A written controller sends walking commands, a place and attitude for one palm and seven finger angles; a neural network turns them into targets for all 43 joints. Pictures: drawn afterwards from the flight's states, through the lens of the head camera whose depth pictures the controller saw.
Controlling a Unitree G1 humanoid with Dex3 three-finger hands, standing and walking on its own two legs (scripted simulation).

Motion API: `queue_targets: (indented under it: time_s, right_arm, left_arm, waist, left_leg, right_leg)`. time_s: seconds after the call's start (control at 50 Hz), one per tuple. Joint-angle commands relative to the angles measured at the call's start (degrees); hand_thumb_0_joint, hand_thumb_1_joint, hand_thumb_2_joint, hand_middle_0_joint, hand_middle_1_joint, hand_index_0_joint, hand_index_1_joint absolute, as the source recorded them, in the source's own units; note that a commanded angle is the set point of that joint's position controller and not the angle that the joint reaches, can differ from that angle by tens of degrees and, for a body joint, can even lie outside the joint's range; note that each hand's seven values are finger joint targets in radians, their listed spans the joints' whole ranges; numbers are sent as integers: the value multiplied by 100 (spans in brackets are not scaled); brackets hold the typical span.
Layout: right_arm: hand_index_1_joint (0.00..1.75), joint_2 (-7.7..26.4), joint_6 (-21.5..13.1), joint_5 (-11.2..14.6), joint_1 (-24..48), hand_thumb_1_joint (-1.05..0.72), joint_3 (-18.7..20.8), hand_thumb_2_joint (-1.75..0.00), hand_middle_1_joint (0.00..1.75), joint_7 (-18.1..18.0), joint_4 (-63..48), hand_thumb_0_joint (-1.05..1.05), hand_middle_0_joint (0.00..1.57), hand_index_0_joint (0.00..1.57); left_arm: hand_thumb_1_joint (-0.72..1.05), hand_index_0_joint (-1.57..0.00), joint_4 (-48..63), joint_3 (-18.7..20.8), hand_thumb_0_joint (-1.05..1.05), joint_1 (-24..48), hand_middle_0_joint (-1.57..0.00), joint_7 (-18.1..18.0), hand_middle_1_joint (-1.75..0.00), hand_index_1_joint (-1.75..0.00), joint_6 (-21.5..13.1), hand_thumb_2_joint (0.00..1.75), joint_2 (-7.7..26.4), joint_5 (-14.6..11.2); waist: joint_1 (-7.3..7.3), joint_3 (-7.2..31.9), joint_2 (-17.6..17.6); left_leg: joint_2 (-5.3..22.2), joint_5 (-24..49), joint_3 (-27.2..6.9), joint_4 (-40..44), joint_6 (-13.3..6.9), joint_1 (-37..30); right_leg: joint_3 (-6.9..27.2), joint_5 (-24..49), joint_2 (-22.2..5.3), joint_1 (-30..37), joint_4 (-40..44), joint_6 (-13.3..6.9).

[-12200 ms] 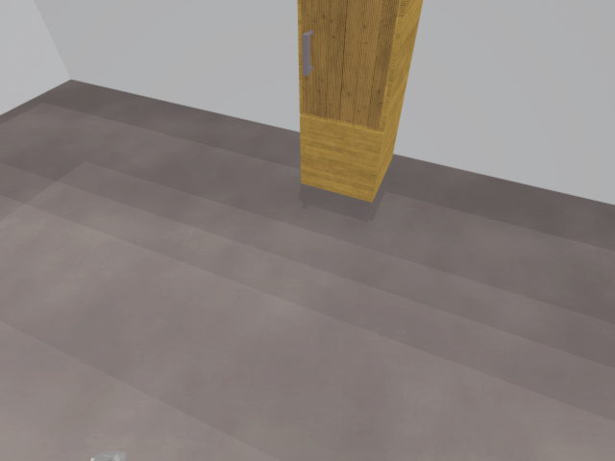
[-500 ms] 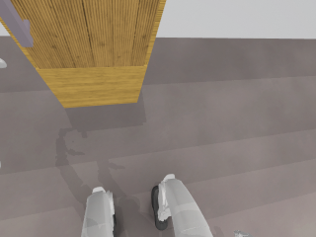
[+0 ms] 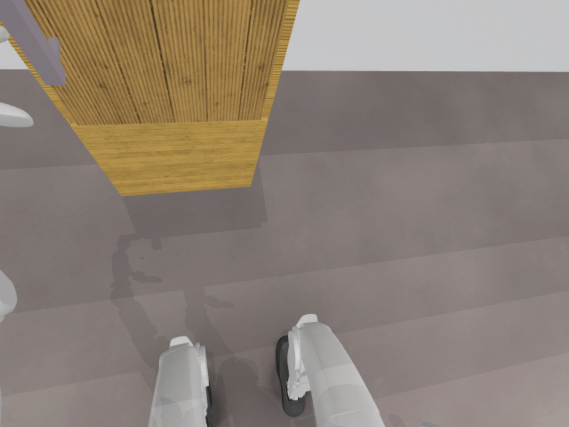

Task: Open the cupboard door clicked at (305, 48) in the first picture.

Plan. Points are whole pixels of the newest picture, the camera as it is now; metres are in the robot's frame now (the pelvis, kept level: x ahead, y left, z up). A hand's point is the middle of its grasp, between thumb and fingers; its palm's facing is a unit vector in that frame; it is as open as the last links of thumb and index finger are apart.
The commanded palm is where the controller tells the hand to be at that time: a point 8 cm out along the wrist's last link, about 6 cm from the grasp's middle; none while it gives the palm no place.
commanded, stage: slide the fingers in behind the handle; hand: left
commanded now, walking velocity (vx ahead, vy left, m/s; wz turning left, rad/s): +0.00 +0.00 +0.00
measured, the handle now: (27, 17) +0.60 +0.25 +0.06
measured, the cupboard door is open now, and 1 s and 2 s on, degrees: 0 0 0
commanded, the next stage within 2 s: close the thumb around the handle in 1.34 s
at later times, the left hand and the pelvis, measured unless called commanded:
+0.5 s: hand (17, 58) +0.55 +0.26 +0.05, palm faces +0.04 -1.00 -0.03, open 14.0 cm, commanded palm +0.53 +0.28 +0.06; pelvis +0.00 +0.00 +0.00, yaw +0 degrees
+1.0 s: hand (45, 59) +0.55 +0.23 +0.05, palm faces +0.04 -1.00 -0.02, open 14.0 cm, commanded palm +0.53 +0.26 +0.06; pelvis +0.01 +0.00 +0.01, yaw +1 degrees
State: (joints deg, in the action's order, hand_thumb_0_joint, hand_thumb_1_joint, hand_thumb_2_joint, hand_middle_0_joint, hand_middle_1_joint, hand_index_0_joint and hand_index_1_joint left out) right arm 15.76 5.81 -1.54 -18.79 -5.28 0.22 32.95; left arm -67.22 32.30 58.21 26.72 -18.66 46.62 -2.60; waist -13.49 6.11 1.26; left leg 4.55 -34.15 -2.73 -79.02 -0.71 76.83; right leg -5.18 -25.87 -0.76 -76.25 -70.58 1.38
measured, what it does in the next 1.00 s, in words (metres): stands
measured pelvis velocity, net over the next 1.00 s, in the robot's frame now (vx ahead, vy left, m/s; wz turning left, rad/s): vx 0.01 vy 0.00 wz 0.01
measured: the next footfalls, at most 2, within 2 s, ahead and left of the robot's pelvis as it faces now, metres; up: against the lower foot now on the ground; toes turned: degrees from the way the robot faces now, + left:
none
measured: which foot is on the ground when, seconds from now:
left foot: down 0.00-1.00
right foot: down 0.00-1.00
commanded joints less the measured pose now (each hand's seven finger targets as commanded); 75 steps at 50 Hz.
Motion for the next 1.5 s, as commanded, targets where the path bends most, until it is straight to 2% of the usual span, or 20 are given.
queue_targets:
  time_s: [0.0, 0.04, 0.1, 0.24, 0.3, 0.36, 0.48, 0.58, 0.62, 0.72, 0.84, 0.92, 0.94, 1.02, 1.2, 1.26, 1.32, 1.36, 1.42, 1.48]
  right_arm:
    - [30, 1239, -52, -15, -1245, -90, 445, -90, 30, -62, -145, 0, 20, 20]
    - [30, 1229, -58, -5, -1187, -90, 419, -90, 30, -72, -179, 0, 20, 20]
    - [30, 1230, -84, -20, -1216, -90, 424, -90, 30, -86, -171, 0, 20, 20]
    - [30, 1230, -101, -42, -1266, -90, 463, -90, 30, -68, -106, 0, 20, 20]
    - [30, 1207, -95, -41, -1294, -90, 492, -90, 30, -44, -75, 0, 20, 20]
    - [30, 1199, -97, -43, -1274, -90, 488, -90, 30, -51, -87, 0, 20, 20]
    - [30, 1153, -127, -73, -1293, -90, 488, -90, 30, -39, -91, 0, 20, 20]
    - [30, 1118, -100, -67, -1275, -90, 528, -90, 30, 9, -101, 0, 20, 20]
    - [30, 1135, -80, -58, -1266, -90, 519, -90, 30, 7, -87, 0, 20, 20]
    - [30, 1103, -95, -67, -1268, -90, 532, -90, 30, 11, -78, 0, 20, 20]
    - [30, 1072, -109, -91, -1277, -90, 561, -90, 30, 35, -43, 0, 20, 20]
    - [30, 1057, -98, -77, -1244, -90, 566, -90, 30, 52, -26, 0, 20, 20]
    - [30, 1084, -84, -83, -1255, -90, 555, -90, 30, 34, -11, 0, 20, 20]
    - [30, 1060, -105, -104, -1250, -90, 565, -90, 30, 34, -40, 0, 20, 20]
    - [30, 1057, -81, -71, -1226, -90, 554, -90, 30, 40, -61, 0, 20, 20]
    - [30, 1066, -95, -67, -1217, -90, 539, -90, 30, 17, -61, 0, 20, 20]
    - [30, 1059, -124, -94, -1248, -90, 555, -90, 30, 24, -21, 0, 20, 20]
    - [30, 1065, -121, -81, -1235, -90, 532, -90, 30, 14, -13, 0, 20, 20]
    - [30, 1081, -133, -73, -1221, -90, 512, -90, 30, 0, -10, 0, 20, 20]
    - [30, 1088, -152, -87, -1252, -90, 515, -90, 30, -19, -36, 0, 20, 20]
  left_arm:
    - [-50, -30, 1229, 274, 0, 2079, -30, -116, -120, -120, -386, 30, 1806, -115]
    - [-50, -30, 1134, 221, 0, 2075, -30, -158, -120, -120, -352, 30, 1804, -70]
    - [-50, -30, 1245, 266, 0, 2223, -30, -237, -120, -120, -424, 30, 1877, -47]
    - [-50, -30, 1251, 104, 0, 2195, -30, -273, -120, -120, -464, 30, 1536, -93]
    - [-50, -30, 1244, -118, 0, 2166, -30, -305, -120, -120, -443, 30, 1148, -117]
    - [-50, -30, 1179, 44, 0, 2178, -30, -406, -120, -120, -422, 30, 1284, -140]
    - [-50, -30, 1365, 110, 0, 2300, -30, -576, -120, -120, -595, 30, 1376, -43]
    - [-50, -30, 1337, -111, 0, 1960, -30, -574, -120, -120, -582, 30, 912, -96]
    - [-50, -30, 1204, -115, 0, 2015, -30, -609, -120, -120, -516, 30, 890, -123]
    - [-50, -30, 1363, -59, 0, 2089, -30, -712, -120, -120, -610, 30, 921, -108]
    - [-50, -30, 1442, -226, 0, 2063, -30, -800, -120, -120, -722, 30, 632, -96]
    - [-50, -30, 1250, -418, 0, 2066, -30, -844, -120, -120, -661, 30, 317, -119]
    - [-50, -30, 1242, -218, 0, 2113, -30, -887, -120, -120, -664, 30, 604, -86]
    - [-50, -30, 1442, -166, 0, 2213, -30, -986, -120, -120, -793, 30, 687, -20]
    - [-50, -30, 1210, -309, 0, 2028, -30, -921, -120, -120, -755, 30, 456, -75]
    - [-50, -30, 1118, -229, 0, 2148, -30, -941, -120, -120, -736, 30, 599, -67]
    - [-50, -30, 1301, -300, 0, 2262, -30, -958, -120, -120, -832, 30, 510, -60]
    - [-50, -30, 1051, -233, 0, 2145, -30, -953, -120, -120, -796, 30, 607, -60]
    - [-50, -30, 926, -292, 0, 2311, -30, -924, -120, -120, -738, 30, 632, -17]
    - [-33, -31, 1126, -200, 0, 2426, -31, -929, -122, -122, -793, 37, 816, 11]
  waist:
    - [39, 3435, 1532]
    - [40, 3209, 1538]
    - [29, 3349, 1579]
    - [8, 3480, 1579]
    - [-33, 3433, 1590]
    - [-25, 3347, 1282]
    - [14, 3536, 1444]
    - [54, 3542, 1563]
    - [-2, 3297, 1284]
    - [26, 3433, 1327]
    - [50, 3586, 1403]
    - [-40, 3339, 1296]
    - [0, 3263, 1216]
    - [70, 3563, 1479]
    - [17, 3397, 1213]
    - [0, 3235, 1023]
    - [1, 3475, 1303]
    - [-10, 3300, 1028]
    - [-69, 3157, 1086]
    - [-29, 3444, 1288]
  left_leg:
    - [-135, 3022, -282, 948, -70, -2839]
    - [-152, 2700, -229, 986, -88, -2623]
    - [-146, 2705, -237, 989, -91, -2668]
    - [-134, 2933, -295, 999, -52, -2929]
    - [-126, 3049, -327, 1024, -29, -3092]
    - [-156, 2719, -232, 1002, -86, -2685]
    - [-171, 2932, -224, 978, -79, -2803]
    - [-160, 3215, -228, 1017, -43, -3050]
    - [-166, 2957, -203, 1047, -63, -2787]
    - [-185, 3030, -167, 1033, -57, -2786]
    - [-194, 3172, -185, 1047, -31, -2972]
    - [-208, 2944, -152, 1057, -49, -2838]
    - [-192, 2887, -178, 1088, -44, -2783]
    - [-208, 3106, -186, 1062, -11, -3005]
    - [-212, 2924, -140, 1092, -47, -2790]
    - [-229, 2572, -114, 1096, -82, -2466]
    - [-226, 2779, -147, 1089, -51, -2812]
    - [-233, 2622, -111, 1066, -80, -2497]
    - [-238, 2380, -92, 1046, -98, -2323]
    - [-233, 2615, -148, 1017, -88, -2558]
  right_leg:
    - [96, 1413, 319, 1611, 588, -224]
    - [116, 1226, 311, 1604, 632, -220]
    - [126, 1254, 312, 1654, 607, -225]
    - [92, 1317, 299, 1523, 598, -226]
    - [68, 1333, 299, 1382, 615, -229]
    - [130, 1312, 298, 1664, 666, -202]
    - [157, 1500, 297, 1783, 600, -239]
    - [136, 1630, 288, 1699, 611, -246]
    - [132, 1544, 295, 1773, 659, -215]
    - [171, 1708, 295, 1937, 641, -220]
    - [168, 1764, 287, 1952, 629, -239]
    - [166, 1632, 283, 1827, 679, -220]
    - [146, 1568, 278, 1852, 672, -228]
    - [165, 1665, 275, 1875, 610, -249]
    - [189, 1665, 286, 1964, 661, -225]
    - [217, 1492, 287, 2061, 692, -209]
    - [195, 1536, 282, 1927, 668, -228]
    - [229, 1518, 290, 2067, 689, -215]
    - [237, 1341, 281, 1945, 683, -208]
    - [225, 1446, 279, 1912, 599, -240]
